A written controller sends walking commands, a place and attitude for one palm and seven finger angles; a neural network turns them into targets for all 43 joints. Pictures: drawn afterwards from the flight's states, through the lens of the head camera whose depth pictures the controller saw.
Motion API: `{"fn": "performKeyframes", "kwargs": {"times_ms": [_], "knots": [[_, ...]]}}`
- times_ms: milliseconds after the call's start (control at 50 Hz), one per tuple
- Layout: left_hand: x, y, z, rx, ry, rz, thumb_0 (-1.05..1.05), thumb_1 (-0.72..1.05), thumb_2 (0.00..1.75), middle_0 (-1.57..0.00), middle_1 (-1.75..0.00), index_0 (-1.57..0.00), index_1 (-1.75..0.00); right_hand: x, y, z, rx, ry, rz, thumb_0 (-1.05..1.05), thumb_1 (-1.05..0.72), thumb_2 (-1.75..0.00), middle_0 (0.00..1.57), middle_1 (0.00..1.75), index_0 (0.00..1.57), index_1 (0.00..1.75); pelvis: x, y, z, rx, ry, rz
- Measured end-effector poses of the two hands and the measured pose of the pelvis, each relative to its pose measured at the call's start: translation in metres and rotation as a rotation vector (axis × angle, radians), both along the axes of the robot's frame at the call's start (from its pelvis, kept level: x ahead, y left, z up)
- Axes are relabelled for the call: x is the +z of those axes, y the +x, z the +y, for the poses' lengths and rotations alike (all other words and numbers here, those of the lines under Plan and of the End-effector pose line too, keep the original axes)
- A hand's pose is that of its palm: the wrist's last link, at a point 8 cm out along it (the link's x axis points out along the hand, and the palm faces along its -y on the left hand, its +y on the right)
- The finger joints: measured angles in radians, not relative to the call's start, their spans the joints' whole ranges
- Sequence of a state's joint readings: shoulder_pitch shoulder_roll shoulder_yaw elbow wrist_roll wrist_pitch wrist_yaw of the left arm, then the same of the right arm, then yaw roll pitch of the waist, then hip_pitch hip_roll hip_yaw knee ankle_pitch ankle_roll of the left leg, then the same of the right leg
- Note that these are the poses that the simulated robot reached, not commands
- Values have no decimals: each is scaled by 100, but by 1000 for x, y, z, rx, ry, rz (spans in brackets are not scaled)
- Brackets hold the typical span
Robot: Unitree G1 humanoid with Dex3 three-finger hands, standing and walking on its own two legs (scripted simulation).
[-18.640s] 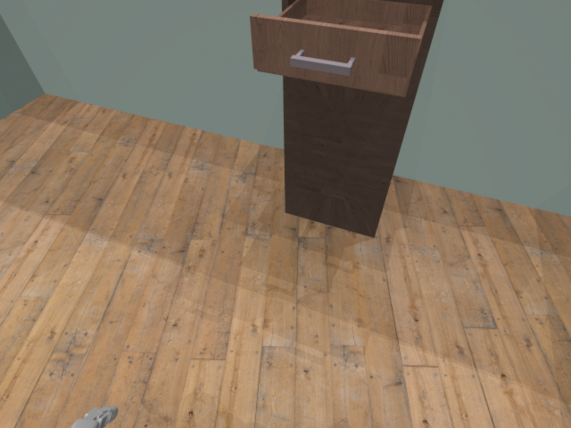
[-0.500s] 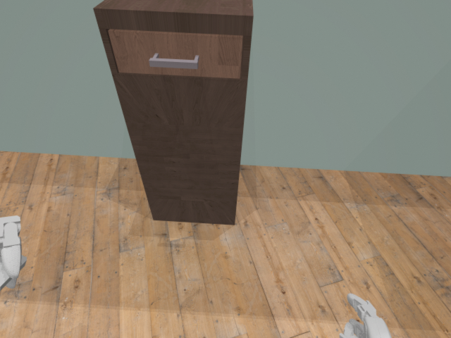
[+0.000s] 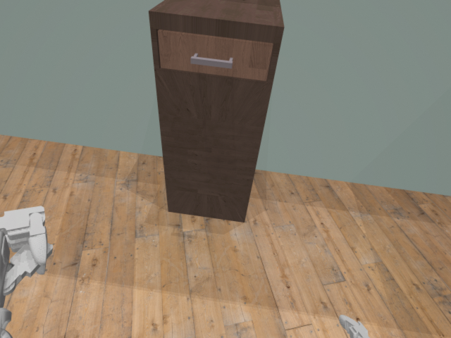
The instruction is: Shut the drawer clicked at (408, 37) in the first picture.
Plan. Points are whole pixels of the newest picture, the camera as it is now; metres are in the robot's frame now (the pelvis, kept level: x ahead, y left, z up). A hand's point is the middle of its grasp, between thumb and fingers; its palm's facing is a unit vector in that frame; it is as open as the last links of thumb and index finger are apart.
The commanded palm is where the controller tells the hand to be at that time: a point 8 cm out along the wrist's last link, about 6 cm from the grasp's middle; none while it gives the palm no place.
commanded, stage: stop stepping back and stand still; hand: left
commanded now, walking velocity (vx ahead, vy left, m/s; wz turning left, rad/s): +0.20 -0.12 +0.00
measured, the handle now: (212, 60) +0.93 +0.14 +0.13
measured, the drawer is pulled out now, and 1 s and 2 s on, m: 0.00 0.00 0.00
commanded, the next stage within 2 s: let the arm hang, fingers relaxed in 0.46 s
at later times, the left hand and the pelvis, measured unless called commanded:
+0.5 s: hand (35, 266) +0.15 +0.26 +0.16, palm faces +0.44 -0.80 -0.42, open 3.3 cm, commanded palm +0.10 +0.29 +0.18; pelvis -0.03 +0.00 +0.00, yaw +2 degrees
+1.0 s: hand out of the picture -0.05 +0.22 -0.17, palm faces +0.13 -0.96 -0.26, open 3.9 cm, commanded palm none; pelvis -0.04 +0.00 +0.00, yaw +7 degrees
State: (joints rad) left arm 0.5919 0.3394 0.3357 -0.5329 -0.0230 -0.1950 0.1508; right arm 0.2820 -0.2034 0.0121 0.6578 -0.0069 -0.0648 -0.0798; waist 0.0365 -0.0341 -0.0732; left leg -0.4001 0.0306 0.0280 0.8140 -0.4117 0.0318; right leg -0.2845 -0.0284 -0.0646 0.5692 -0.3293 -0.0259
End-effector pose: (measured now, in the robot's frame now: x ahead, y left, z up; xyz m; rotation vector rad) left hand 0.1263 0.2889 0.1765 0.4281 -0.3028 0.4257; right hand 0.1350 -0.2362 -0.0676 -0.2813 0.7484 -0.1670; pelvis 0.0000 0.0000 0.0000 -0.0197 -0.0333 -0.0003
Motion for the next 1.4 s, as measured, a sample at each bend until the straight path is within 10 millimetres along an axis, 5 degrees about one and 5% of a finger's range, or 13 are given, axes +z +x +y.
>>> {"fn": "performKeyframes", "kwargs": {"times_ms": [80, 280, 400, 560, 600, 660, 700, 780, 840, 960, 1080, 1180, 1400], "knots": [[-11, 8, 9, -14, -12, -37, 2, 89, 90, -141, -160, -141, -160, -7, -12, 7, -16, -33, -32, 1, -90, -90, 20, 30, 21, 30, -14, -18, 12, 12, -9, -24], [34, -11, -12, -120, 171, -18, 2, 89, 90, -140, -159, -141, -160, -2, -46, 27, -18, 98, 12, 1, -90, -90, 20, 30, 21, 30, 7, -26, -1, 9, -32, 0], [11, -21, -7, -21, 149, 80, 1, 89, 89, -140, -159, -141, -160, -28, -35, 4, 14, 65, 79, 1, -90, -90, 20, 30, 21, 30, -5, -34, -5, 25, -7, 6], [-1, -17, 4, -16, 49, 33, 2, 89, 89, -140, -159, -141, -160, -2, -10, -7, -19, -39, -30, 1, -90, -90, 20, 30, 20, 30, -6, -23, 10, 40, 2, -10], [-25, -2, 8, -44, 29, 111, 1, 89, 90, -140, -159, -141, -159, -3, -2, -4, 24, -17, -36, 1, -90, -90, 20, 30, 20, 30, -6, -24, 14, 54, 0, 4], [-104, 20, 15, -7, -130, 465, 1, 90, 90, -138, -157, -138, -157, -14, -2, 0, 73, 10, 31, 1, -90, -90, 20, 30, 20, 30, -4, -32, 17, 98, -11, 29], [-162, 15, 7, 8, -231, 701, 1, 90, 90, -134, -154, -135, -154, -22, -9, 4, 91, 25, 72, 1, -90, -90, 20, 30, 20, 30, -3, -37, 15, 104, -5, 31], [-255, -33, -33, -16, -374, 1073, 1, 91, 90, -123, -143, -123, -143, -41, -36, 5, 81, 66, 166, 1, -90, -90, 20, 30, 20, 30, -10, -46, 3, 74, 36, 21], [-298, -89, -57, 19, -451, 1276, 1, 91, 89, -113, -134, -113, -133, -57, -63, 3, 39, 93, 271, 1, -90, -90, 20, 30, 20, 30, -14, -49, -3, 82, 34, 7], [-312, -168, -33, 198, -545, 1478, 2, 90, 89, -91, -115, -91, -109, -68, -129, 4, -6, 80, 548, 1, -90, -90, 20, 30, 20, 30, -5, -45, 1, 115, -17, 28], [-313, -209, -30, 261, -604, 1621, 1, 91, 89, -68, -86, -68, -83, -64, -176, 18, -40, 73, 688, 1, -91, -90, 20, 30, 20, 30, 4, -44, 10, 105, 1, 32], [-310, -215, -40, 249, -625, 1653, 1, 91, 89, -48, -63, -49, -62, -66, -183, 31, -52, 106, 693, 1, -90, -90, 20, 30, 20, 30, 9, -45, 14, 98, 13, 19], [-309, -190, -64, 191, -627, 1601, 1, 91, 89, -23, -34, -24, -34, -73, -170, 37, -57, 153, 633, 1, -92, -90, 20, 30, 20, 30, 11, -44, 10, 88, 22, 7]]}}
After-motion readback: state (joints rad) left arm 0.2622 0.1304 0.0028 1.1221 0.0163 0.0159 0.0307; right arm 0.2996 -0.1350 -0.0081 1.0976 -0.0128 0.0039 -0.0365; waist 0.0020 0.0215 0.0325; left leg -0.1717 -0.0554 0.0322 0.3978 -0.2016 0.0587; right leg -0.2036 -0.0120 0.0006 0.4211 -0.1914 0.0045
